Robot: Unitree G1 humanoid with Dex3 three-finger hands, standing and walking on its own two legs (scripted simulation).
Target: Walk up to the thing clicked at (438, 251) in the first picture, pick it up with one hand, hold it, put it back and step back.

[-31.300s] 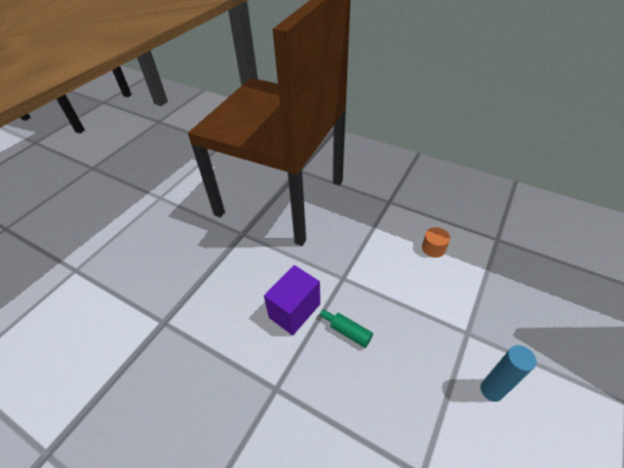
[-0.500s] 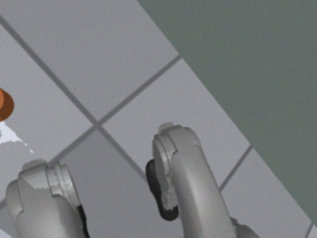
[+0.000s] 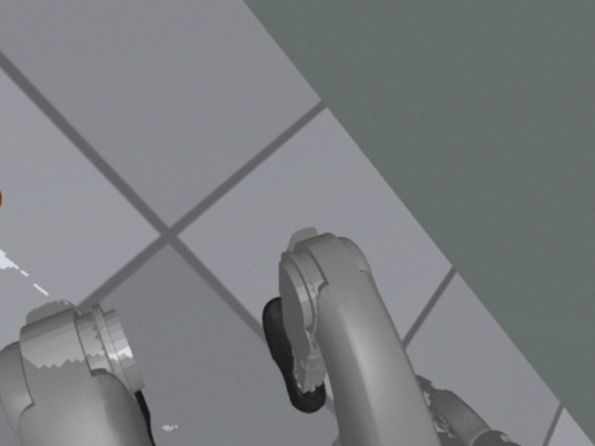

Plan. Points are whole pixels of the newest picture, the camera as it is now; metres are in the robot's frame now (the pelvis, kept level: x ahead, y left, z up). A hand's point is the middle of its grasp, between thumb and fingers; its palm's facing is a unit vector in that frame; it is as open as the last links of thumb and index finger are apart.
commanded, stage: rest palm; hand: left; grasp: from above
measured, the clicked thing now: out of the picture +0.46 +0.32 -0.27
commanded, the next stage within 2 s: close in 0.14 s
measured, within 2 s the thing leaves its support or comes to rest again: neither
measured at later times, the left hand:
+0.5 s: hand out of the picture +0.45 +0.33 -0.24, palm faces -0.45 -0.15 -0.88, open 13.2 cm
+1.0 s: hand out of the picture +0.45 +0.33 -0.24, palm faces -0.44 -0.14 -0.89, open 12.4 cm
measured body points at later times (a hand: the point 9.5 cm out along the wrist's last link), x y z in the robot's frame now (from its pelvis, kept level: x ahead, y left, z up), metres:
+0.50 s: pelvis +0.00 +0.00 +0.00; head +0.27 +0.12 +0.33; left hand +0.47 +0.33 -0.19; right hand +0.05 -0.26 -0.06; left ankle +0.06 +0.14 -0.27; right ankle +0.11 -0.13 -0.27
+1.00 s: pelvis -0.01 +0.00 +0.00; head +0.26 +0.12 +0.34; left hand +0.46 +0.33 -0.19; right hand +0.04 -0.25 -0.06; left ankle +0.06 +0.14 -0.27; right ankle +0.11 -0.13 -0.27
